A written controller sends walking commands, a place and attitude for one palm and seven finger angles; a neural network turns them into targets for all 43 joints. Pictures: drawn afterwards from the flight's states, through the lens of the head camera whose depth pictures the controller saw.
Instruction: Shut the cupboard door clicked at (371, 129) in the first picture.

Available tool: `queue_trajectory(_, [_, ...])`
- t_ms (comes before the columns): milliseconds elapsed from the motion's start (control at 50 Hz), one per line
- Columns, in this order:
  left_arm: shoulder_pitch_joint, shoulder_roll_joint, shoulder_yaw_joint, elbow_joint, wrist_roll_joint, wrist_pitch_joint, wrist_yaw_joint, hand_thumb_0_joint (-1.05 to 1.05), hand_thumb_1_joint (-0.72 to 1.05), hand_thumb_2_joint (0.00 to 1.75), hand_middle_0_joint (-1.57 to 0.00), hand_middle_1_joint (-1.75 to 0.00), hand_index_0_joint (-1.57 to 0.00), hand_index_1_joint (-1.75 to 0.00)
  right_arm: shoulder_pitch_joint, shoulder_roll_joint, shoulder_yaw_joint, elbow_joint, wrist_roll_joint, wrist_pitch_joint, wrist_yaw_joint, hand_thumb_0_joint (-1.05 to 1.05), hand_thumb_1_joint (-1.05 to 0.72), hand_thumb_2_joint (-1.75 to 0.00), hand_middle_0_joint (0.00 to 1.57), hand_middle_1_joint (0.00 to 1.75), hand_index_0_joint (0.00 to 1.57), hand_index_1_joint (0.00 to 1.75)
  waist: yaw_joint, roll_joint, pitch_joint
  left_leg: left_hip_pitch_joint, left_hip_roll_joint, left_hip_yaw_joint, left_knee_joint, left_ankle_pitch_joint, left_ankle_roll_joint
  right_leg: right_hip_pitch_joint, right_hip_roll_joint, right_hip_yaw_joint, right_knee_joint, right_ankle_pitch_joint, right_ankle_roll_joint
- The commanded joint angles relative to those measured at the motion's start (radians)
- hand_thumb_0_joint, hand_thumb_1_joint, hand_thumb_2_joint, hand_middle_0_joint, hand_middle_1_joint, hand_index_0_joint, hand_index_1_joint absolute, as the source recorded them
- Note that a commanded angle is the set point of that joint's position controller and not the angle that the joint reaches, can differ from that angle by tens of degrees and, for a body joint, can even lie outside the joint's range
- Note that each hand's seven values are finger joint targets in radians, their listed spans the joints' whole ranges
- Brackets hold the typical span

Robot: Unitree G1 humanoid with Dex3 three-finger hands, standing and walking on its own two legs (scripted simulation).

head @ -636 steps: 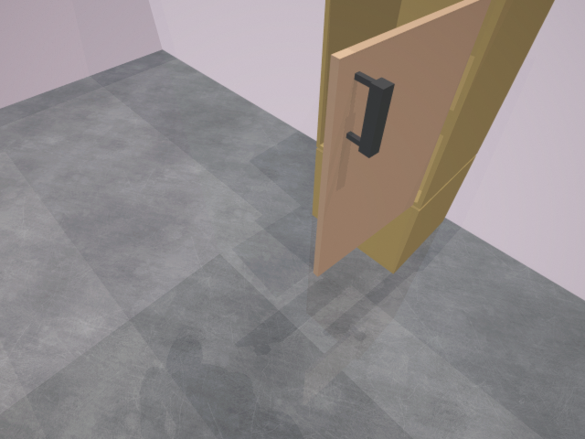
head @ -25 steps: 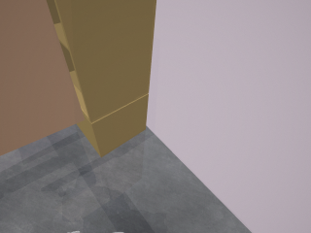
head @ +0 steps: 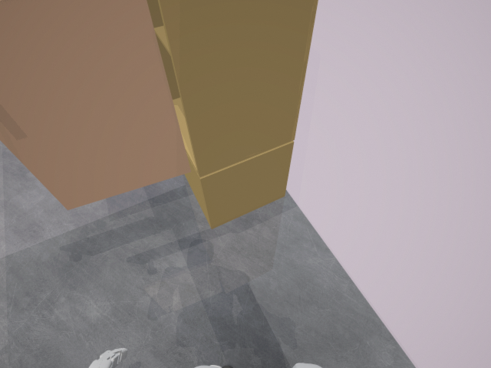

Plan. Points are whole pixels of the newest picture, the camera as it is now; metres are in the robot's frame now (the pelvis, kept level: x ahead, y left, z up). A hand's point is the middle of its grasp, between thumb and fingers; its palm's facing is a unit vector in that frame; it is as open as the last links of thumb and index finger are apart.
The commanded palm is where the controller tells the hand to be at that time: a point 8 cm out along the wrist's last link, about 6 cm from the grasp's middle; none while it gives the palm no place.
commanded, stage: turn to face it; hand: left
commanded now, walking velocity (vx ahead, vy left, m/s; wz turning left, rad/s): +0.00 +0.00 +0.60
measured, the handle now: out of the picture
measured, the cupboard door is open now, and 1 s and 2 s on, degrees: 85 85 85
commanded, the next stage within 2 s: take the last steps up to it in 0.40 s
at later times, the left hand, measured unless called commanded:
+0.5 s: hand out of the picture -0.05 +0.16 -0.16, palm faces +0.34 -0.91 -0.26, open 7.3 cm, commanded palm none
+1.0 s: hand out of the picture +0.03 +0.21 -0.16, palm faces +0.34 -0.92 -0.18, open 7.4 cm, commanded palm none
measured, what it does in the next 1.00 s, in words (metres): steps on the spot, turning left: right foot, then left foot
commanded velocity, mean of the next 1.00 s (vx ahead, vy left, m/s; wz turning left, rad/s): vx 0.16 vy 0.03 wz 0.23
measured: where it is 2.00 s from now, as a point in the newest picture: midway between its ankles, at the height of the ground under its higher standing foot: (230, 355)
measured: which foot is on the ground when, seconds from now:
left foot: down 0.00-0.06, up 0.08-0.54, down 0.56-1.00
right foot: up 0.00-0.04, down 0.06-0.58, up 0.60-1.00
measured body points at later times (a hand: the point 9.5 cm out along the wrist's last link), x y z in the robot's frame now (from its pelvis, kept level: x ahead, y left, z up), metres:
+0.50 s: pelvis -0.02 -0.04 +0.00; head +0.03 -0.03 +0.45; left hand -0.07 +0.21 -0.14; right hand +0.16 -0.25 -0.14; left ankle -0.09 +0.08 -0.70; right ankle +0.00 -0.13 -0.74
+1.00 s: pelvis +0.02 +0.02 +0.01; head +0.04 +0.03 +0.46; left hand +0.01 +0.26 -0.14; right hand +0.04 -0.22 -0.14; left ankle -0.08 +0.07 -0.74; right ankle +0.12 -0.09 -0.70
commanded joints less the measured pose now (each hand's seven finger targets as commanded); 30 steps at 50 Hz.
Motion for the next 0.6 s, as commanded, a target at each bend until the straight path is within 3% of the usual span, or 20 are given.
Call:
queue_trajectory(0, [0.138, 0.11, 0.03, -0.046, -0.001, -0.038, 0.012, 0.0, 0.9, 0.9, -0.2, -0.3, -0.2, -0.3, -0.061, -0.184, -0.057, -0.09, 0.005, -0.011, -0.008, 0.0, -0.9, -0.9, 0.2, 0.3, 0.2, 0.3, 0.071, 0.071, -0.144, -0.087, 0.186, -0.292, -0.061, -0.024, 0.064, 0.3, 0.004, -0.003, -0.352, 0.166, -0.029])
queue_trajectory(20, [0.166, 0.173, 0.044, -0.048, 0.012, -0.046, 0.018, 0.0, 0.9, 0.9, -0.2, -0.3, -0.2, -0.3, -0.059, -0.133, -0.055, -0.099, 0.014, -0.009, -0.002, 0.0, -0.9, -0.9, 0.2, 0.3, 0.2, 0.3, 0.088, -0.121, -0.137, -0.247, 0.083, -0.176, 0.095, -0.203, 0.0, 0.409, -0.169, 0.17, -0.515, 0.039, -0.081])
queue_trajectory(40, [0.147, 0.239, 0.051, -0.068, 0.025, -0.048, 0.021, 0.0, 0.9, 0.9, -0.2, -0.3, -0.2, -0.3, -0.07, -0.098, -0.054, -0.118, 0.015, -0.013, -0.001, 0.0, -0.9, -0.9, 0.2, 0.3, 0.2, 0.3, 0.093, -0.36, -0.093, -0.342, -0.048, 0.044, 0.385, -0.397, -0.076, 0.349, -0.432, 0.441, -0.609, 0.007, -0.198])
queue_trajectory(60, [0.075, 0.226, 0.04, -0.092, 0.013, -0.045, 0.024, 0.0, 0.9, 0.9, -0.2, -0.3, -0.2, -0.3, -0.059, -0.157, -0.066, -0.104, 0.003, -0.008, 0.005, 0.0, -0.9, -0.9, 0.2, 0.3, 0.2, 0.3, 0.057, -0.254, -0.067, -0.277, 0.015, 0.001, 0.567, -0.395, -0.066, 0.189, -0.474, 0.373, -0.604, 0.058, -0.23])
queue_trajectory(80, [0.005, 0.154, 0.03, -0.102, 0.012, -0.053, 0.025, 0.0, 0.9, 0.9, -0.2, -0.3, -0.2, -0.3, -0.045, -0.152, -0.067, -0.079, -0.004, 0.002, 0.012, 0.0, -0.9, -0.9, 0.2, 0.3, 0.2, 0.3, 0.019, -0.21, -0.032, -0.265, 0.046, -0.007, 0.658, -0.327, -0.063, 0.142, -0.386, 0.274, -0.582, 0.121, -0.216])
queue_trajectory(100, [-0.023, 0.132, 0.021, -0.106, 0.008, -0.058, 0.018, 0.0, 0.9, 0.9, -0.2, -0.3, -0.2, -0.3, -0.023, -0.136, -0.067, -0.053, -0.006, 0.01, 0.016, 0.0, -0.9, -0.9, 0.2, 0.3, 0.2, 0.3, -0.004, -0.215, -0.026, -0.255, 0.054, 0.021, 0.721, -0.27, -0.08, 0.143, -0.312, 0.199, -0.544, 0.222, -0.189])
queue_trajectory(120, [-0.027, 0.114, 0.013, -0.108, 0.005, -0.064, 0.013, 0.0, 0.9, 0.9, -0.2, -0.3, -0.2, -0.3, -0.001, -0.13, -0.062, -0.04, -0.006, 0.013, 0.02, 0.0, -0.9, -0.9, 0.2, 0.3, 0.2, 0.3, -0.015, -0.196, -0.027, -0.253, 0.067, 0.044, 0.757, -0.218, -0.092, 0.161, -0.274, 0.107, -0.509, 0.324, -0.172])
queue_trajectory(160, [0.011, 0.1, 0.014, -0.097, 0.005, -0.074, 0.013, 0.0, 0.9, 0.9, -0.2, -0.3, -0.2, -0.3, 0.002, -0.109, -0.054, -0.04, 0.0, 0.013, 0.022, 0.0, -0.9, -0.9, 0.2, 0.3, 0.2, 0.3, -0.007, -0.203, -0.067, -0.253, 0.076, 0.063, 0.746, -0.186, -0.104, 0.229, -0.259, 0.026, -0.469, 0.485, -0.162])
queue_trajectory(240, [0.13, 0.117, 0.017, -0.061, 0.007, -0.081, 0.013, 0.0, 0.9, 0.9, -0.2, -0.3, -0.2, -0.3, -0.072, -0.096, -0.039, -0.05, 0.001, 0.012, 0.017, 0.0, -0.9, -0.9, 0.2, 0.3, 0.2, 0.3, 0.045, -0.167, -0.115, -0.251, 0.089, 0.093, 0.637, -0.217, -0.118, 0.356, -0.287, -0.002, -0.425, 0.658, -0.177])
queue_trajectory(260, [0.148, 0.12, 0.02, -0.05, 0.011, -0.08, 0.013, 0.0, 0.9, 0.9, -0.2, -0.3, -0.2, -0.3, -0.094, -0.09, -0.036, -0.051, 0.003, 0.011, 0.015, 0.0, -0.9, -0.9, 0.2, 0.3, 0.2, 0.3, 0.058, -0.203, -0.1, -0.25, 0.093, 0.102, 0.604, -0.238, -0.121, 0.366, -0.297, -0.006, -0.421, 0.688, -0.182])
queue_trajectory(280, [0.173, 0.12, 0.019, -0.04, 0.012, -0.081, 0.012, 0.0, 0.9, 0.9, -0.2, -0.3, -0.2, -0.3, -0.111, -0.09, -0.032, -0.051, 0.002, 0.011, 0.014, 0.0, -0.9, -0.9, 0.2, 0.3, 0.2, 0.3, 0.066, -0.193, -0.095, -0.241, 0.091, 0.105, 0.579, -0.253, -0.12, 0.372, -0.3, -0.007, -0.415, 0.733, -0.184])
queue_trajectory(380, [0.218, 0.144, 0.026, -0.01, 0.022, -0.079, 0.01, 0.0, 0.9, 0.9, -0.2, -0.3, -0.2, -0.3, -0.154, -0.074, -0.014, -0.049, 0.01, 0.002, 0.009, 0.0, -0.9, -0.9, 0.2, 0.3, 0.2, 0.3, 0.086, -0.233, -0.106, -0.14, 0.084, 0.148, 0.385, -0.328, -0.102, 0.382, -0.321, -0.022, -0.378, 0.842, -0.207])
queue_trajectory(440, [0.213, 0.163, 0.031, 0.009, 0.024, -0.076, 0.009, 0.0, 0.9, 0.9, -0.2, -0.3, -0.2, -0.3, -0.146, -0.069, -0.004, -0.044, 0.016, -0.01, 0.005, 0.0, -0.9, -0.9, 0.2, 0.3, 0.2, 0.3, 0.081, -0.248, -0.125, -0.054, 0.075, 0.172, 0.248, -0.318, -0.085, 0.367, -0.333, -0.024, -0.352, 0.83, -0.22])
queue_trajectory(480, [0.197, 0.161, 0.03, 0.025, 0.019, -0.073, 0.008, 0.0, 0.9, 0.9, -0.2, -0.3, -0.2, -0.3, -0.101, -0.064, 0.0, -0.026, 0.015, -0.021, 0.001, 0.0, -0.9, -0.9, 0.2, 0.3, 0.2, 0.3, 0.057, -0.225, -0.152, 0.066, 0.064, 0.192, 0.072, -0.203, -0.077, 0.329, -0.312, -0.045, -0.305, 0.767, -0.188])
queue_trajectory(500, [0.183, 0.158, 0.029, 0.028, 0.012, -0.073, 0.006, 0.0, 0.9, 0.9, -0.2, -0.3, -0.2, -0.3, -0.071, -0.073, 0.001, -0.016, 0.011, -0.028, 0.002, 0.0, -0.9, -0.9, 0.2, 0.3, 0.2, 0.3, 0.037, -0.223, -0.152, 0.16, 0.061, 0.202, -0.034, -0.097, -0.067, 0.273, -0.297, -0.073, -0.281, 0.677, -0.152])
queue_trajectory(520, [0.167, 0.139, 0.025, 0.027, 0.003, -0.071, 0.001, 0.0, 0.9, 0.9, -0.2, -0.3, -0.2, -0.3, -0.037, -0.106, -0.005, -0.007, 0.007, -0.039, 0.001, 0.0, -0.9, -0.9, 0.2, 0.3, 0.2, 0.3, 0.016, -0.147, -0.161, 0.281, 0.108, 0.175, -0.125, -0.006, -0.048, 0.178, -0.267, -0.106, -0.219, 0.539, -0.111])
queue_trajectory(540, [0.17, 0.094, 0.017, 0.012, -0.001, -0.066, -0.006, 0.0, 0.9, 0.9, -0.2, -0.3, -0.2, -0.3, -0.007, -0.185, -0.022, -0.006, -0.002, -0.048, -0.003, 0.0, -0.9, -0.9, 0.2, 0.3, 0.2, 0.3, -0.001, 0.087, -0.19, 0.407, 0.282, -0.041, -0.15, 0.1, 0.028, -0.003, -0.161, -0.179, -0.076, 0.211, -0.055])
queue_trajectory(560, [0.116, 0.049, -0.001, -0.016, 0.006, -0.06, -0.01, 0.0, 0.9, 0.9, -0.2, -0.3, -0.2, -0.3, 0.053, -0.245, -0.037, 0.003, -0.008, -0.038, -0.007, 0.0, -0.9, -0.9, 0.2, 0.3, 0.2, 0.3, -0.035, 0.253, -0.166, 0.419, 0.439, -0.209, -0.171, 0.235, 0.134, -0.15, -0.084, -0.175, 0.115, -0.2, -0.036])
queue_trajectory(580, [0.076, 0.062, 0.004, -0.036, 0.015, -0.049, -0.008, 0.0, 0.9, 0.9, -0.2, -0.3, -0.2, -0.3, 0.067, -0.244, -0.031, 0.007, -0.012, -0.027, -0.01, 0.0, -0.9, -0.9, 0.2, 0.3, 0.2, 0.3, -0.044, 0.186, -0.119, 0.339, 0.471, -0.187, -0.193, 0.099, 0.196, -0.182, -0.09, -0.105, 0.226, -0.223, -0.052])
